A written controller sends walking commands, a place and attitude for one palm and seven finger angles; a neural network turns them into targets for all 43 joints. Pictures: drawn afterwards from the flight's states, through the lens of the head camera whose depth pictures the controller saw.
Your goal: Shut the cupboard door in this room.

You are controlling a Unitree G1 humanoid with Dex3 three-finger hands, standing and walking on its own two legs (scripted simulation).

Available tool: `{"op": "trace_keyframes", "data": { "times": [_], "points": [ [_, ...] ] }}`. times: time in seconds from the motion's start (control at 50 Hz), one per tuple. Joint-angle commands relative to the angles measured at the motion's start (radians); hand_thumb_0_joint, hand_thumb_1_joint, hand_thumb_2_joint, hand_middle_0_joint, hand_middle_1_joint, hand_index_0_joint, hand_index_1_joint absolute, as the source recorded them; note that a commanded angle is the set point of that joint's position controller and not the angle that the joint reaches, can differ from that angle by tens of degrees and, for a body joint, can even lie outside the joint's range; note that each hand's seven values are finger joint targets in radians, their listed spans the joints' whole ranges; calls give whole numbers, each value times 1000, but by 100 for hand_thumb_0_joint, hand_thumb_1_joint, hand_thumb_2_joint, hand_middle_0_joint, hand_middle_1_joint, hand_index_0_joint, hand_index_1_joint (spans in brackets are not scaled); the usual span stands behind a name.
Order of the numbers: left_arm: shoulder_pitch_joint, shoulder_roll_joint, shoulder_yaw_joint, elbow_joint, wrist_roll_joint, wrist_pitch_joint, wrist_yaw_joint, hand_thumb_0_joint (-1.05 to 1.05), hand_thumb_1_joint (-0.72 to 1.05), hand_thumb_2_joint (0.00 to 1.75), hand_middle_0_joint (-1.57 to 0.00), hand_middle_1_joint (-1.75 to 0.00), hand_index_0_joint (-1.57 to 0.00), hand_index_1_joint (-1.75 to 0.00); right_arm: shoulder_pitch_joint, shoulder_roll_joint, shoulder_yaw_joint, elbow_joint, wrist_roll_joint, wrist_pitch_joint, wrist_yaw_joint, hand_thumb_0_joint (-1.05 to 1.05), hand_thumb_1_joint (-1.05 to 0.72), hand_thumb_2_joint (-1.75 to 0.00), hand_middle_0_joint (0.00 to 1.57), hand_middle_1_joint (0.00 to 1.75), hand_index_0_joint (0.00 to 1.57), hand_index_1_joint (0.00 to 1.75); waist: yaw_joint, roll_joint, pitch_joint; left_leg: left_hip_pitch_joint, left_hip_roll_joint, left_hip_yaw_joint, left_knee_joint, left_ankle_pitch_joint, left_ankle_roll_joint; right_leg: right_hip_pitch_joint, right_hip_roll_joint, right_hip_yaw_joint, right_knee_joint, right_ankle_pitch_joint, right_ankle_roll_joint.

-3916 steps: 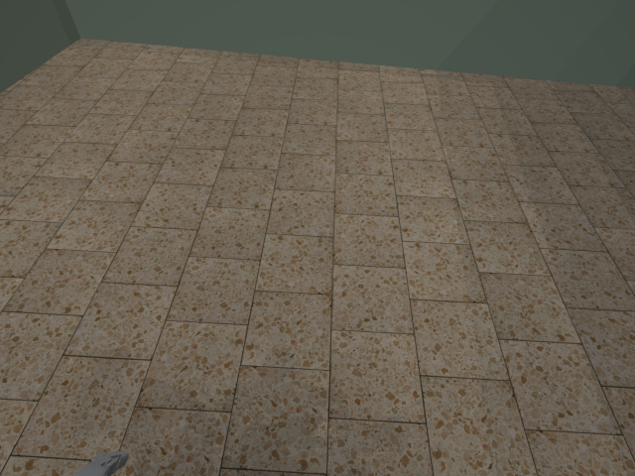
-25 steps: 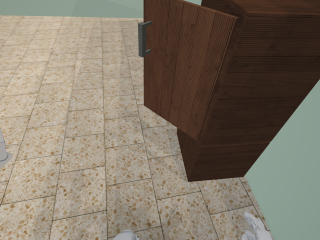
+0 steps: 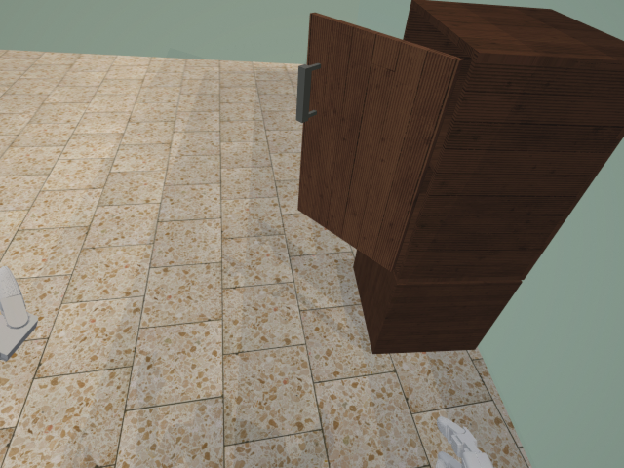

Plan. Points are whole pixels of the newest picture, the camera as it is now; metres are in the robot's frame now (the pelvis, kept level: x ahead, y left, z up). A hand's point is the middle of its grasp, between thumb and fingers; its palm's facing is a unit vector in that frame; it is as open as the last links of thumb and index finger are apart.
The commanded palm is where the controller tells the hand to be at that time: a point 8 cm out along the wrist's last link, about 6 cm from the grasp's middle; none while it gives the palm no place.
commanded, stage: stop stepping back and stand still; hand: left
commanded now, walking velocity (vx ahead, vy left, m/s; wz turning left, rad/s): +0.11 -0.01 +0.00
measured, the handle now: (309, 92) +0.96 +0.06 +0.09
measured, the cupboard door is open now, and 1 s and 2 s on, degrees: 42 42 42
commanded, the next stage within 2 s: let the arm hang, fingers relaxed in 0.54 s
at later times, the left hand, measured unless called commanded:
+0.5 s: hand (51, 314) +0.21 +0.27 +0.16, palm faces +0.43 -0.80 -0.42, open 7.4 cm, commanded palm +0.15 +0.31 +0.18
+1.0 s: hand out of the picture +0.05 +0.19 -0.17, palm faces -0.02 -0.99 -0.16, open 7.1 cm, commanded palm none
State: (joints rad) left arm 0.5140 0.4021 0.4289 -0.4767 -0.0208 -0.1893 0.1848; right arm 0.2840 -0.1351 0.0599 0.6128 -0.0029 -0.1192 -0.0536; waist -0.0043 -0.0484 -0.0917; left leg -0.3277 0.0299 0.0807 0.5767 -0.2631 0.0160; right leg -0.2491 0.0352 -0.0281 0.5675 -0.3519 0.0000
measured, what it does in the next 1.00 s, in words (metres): stands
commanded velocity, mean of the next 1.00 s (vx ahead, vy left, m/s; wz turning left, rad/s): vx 0.00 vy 0.00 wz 0.00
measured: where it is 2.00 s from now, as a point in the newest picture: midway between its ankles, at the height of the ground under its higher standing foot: outside the picture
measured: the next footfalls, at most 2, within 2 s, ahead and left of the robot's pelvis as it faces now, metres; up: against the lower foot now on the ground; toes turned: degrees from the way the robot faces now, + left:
none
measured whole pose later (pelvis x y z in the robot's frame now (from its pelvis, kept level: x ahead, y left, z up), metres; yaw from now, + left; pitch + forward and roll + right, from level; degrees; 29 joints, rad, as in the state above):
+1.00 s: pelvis -0.01 +0.01 +0.00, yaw +0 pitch +0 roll +0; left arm 0.29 0.21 0.00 0.83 0.02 0.04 0.02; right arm 0.23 -0.25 0.02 0.92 -0.03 0.02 0.00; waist -0.01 -0.07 0.05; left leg -0.31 -0.02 0.04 0.51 -0.21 0.04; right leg -0.24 0.02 -0.02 0.51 -0.27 -0.02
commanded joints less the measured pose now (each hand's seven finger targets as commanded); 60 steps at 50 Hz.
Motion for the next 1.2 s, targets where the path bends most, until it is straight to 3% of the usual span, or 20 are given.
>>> {"op": "trace_keyframes", "data": {
  "times": [0.0,0.06,0.08,0.12,0.2,0.24,0.28,0.34,0.48,0.6,0.62,0.64,0.66,0.7,0.74,0.8,0.84,0.92,1.0,1.18],
  "points": [
    [-141,191,87,-172,-4,-30,13,0,90,90,-20,-30,-20,-30,-144,-194,-84,-137,-10,-5,-23,0,-90,-90,20,30,20,30,-27,170,105,-158,104,-151,-205,-400,10,55,-66,114,-167,-108,-90],
    [-91,249,143,-197,-16,-29,24,0,90,90,-20,-30,-20,-30,-149,-184,-92,-128,-3,-2,-22,0,-90,-90,20,30,20,30,-11,-51,8,-60,24,-57,67,-119,-2,3,-228,372,-296,-156,-155],
    [-55,223,126,-195,-22,-34,27,0,90,90,-20,-30,-20,-30,-144,-168,-85,-123,-3,3,-20,0,-90,-90,20,30,20,30,-11,-49,8,-87,11,-56,111,-95,-7,32,-269,403,-309,-114,-179],
    [-15,220,136,-203,-23,-46,31,0,90,90,-20,-30,-20,-30,-136,-168,-82,-123,2,7,-16,0,-90,-90,20,30,20,30,-13,-31,7,-64,8,-65,49,-68,-14,48,-266,346,-281,-33,-175],
    [4,201,125,-187,-20,-65,26,0,90,90,-20,-30,-20,-30,-148,-193,-88,-117,5,-4,-32,0,-90,-90,20,30,20,30,-10,118,47,67,67,-149,-171,76,11,-19,-96,143,-160,98,-50],
    [18,180,110,-138,-21,-66,17,0,90,90,-20,-30,-20,-30,-146,-196,-88,-114,12,-9,-35,0,-90,-90,20,30,20,30,-10,164,86,12,107,-213,-255,-113,20,-20,-61,120,-173,7,-24],
    [-15,167,95,-135,-8,-68,15,0,90,90,-20,-30,-20,-30,-146,-198,-85,-114,10,-16,-41,0,-90,-90,20,30,20,30,-10,197,134,-68,134,-253,-335,-212,33,28,-37,83,-140,54,-10],
    [-46,165,87,-116,-5,-73,14,0,90,90,-20,-30,-20,-30,-136,-202,-92,-113,12,-27,-40,0,-90,-90,20,30,20,30,-6,131,103,-70,121,-215,-310,-177,32,78,-43,89,-157,109,-7],
    [-22,172,86,-215,-14,-79,9,0,90,90,-20,-30,-20,-30,-142,-188,-93,-122,10,-36,-29,0,-90,-90,20,30,20,30,-5,115,-68,78,65,-133,-177,130,5,117,-80,124,-157,293,-25],
    [3,179,106,-177,-26,-64,9,0,90,90,-20,-30,-20,-30,-150,-175,-85,-130,11,-8,-32,0,-90,-90,20,30,20,30,-6,107,-45,90,64,-117,-154,213,-4,96,-84,133,-165,375,-28],
    [-48,-3,-352,546,43,92,-139,0,90,90,-20,-30,-20,-30,-244,-346,-127,38,31,-66,58,0,-90,-90,20,30,20,30,-31,101,68,59,69,-109,3,446,1,-35,-140,43,-51,526,-35],
    [-63,-6,-323,577,40,179,-161,0,90,90,-20,-30,-20,-30,-165,-329,-142,60,18,-12,58,0,-90,-90,20,30,20,30,-23,117,-3,131,81,-93,-26,443,-16,-56,-135,102,-75,463,-42],
    [-69,-23,-331,568,43,199,-168,0,90,90,-20,-30,-20,-30,-142,-323,-144,57,12,-1,53,0,-90,-90,20,30,20,30,-22,102,8,142,88,-96,-22,448,-12,-76,-117,92,-74,410,-39],
    [-133,-15,-341,645,47,188,-175,0,90,90,-20,-30,-20,-30,-133,-320,-128,63,3,29,53,0,-90,-90,20,30,20,30,-9,28,1,95,99,-133,-41,391,18,-70,-106,72,-49,307,-42],
    [-193,9,-348,751,49,183,-179,0,90,90,-20,-30,-20,-30,-150,-325,-114,72,-3,56,53,0,-90,-90,20,30,20,30,-7,-109,26,77,93,-167,-56,326,33,-70,-107,89,-66,250,-48],
    [-241,14,-366,920,49,181,-174,0,90,90,-20,-30,-20,-30,-143,-302,-100,95,-14,84,53,0,-90,-90,20,30,20,30,-13,-157,28,99,58,-168,-62,256,30,-68,-136,145,-100,234,-68],
    [-254,5,-381,1029,46,183,-169,0,90,90,-20,-30,-20,-30,-137,-285,-92,131,-22,98,52,0,-90,-90,20,30,20,30,-14,-91,28,115,46,-164,-86,211,24,-64,-140,165,-127,193,-67],
    [-233,-18,-397,1201,41,186,-165,0,90,90,-20,-30,-20,-30,-130,-251,-77,204,-23,108,48,0,-90,-90,20,30,20,30,-1,137,8,117,51,-170,-161,150,21,14,-118,152,-159,137,-52],
    [-206,-33,-387,1334,37,184,-164,0,90,90,-20,-30,-20,-30,-86,-237,-81,279,-21,113,35,0,-90,-90,20,30,20,30,3,259,13,107,64,-181,-210,60,21,65,-109,131,-200,123,-62],
    [-216,-26,-396,1505,34,177,-167,0,90,90,-20,-30,-20,-30,-11,-268,-99,391,-11,111,24,0,-90,-90,20,30,20,30,-2,70,125,92,88,-205,-286,-65,30,36,-110,131,-258,69,-65]
  ]
}}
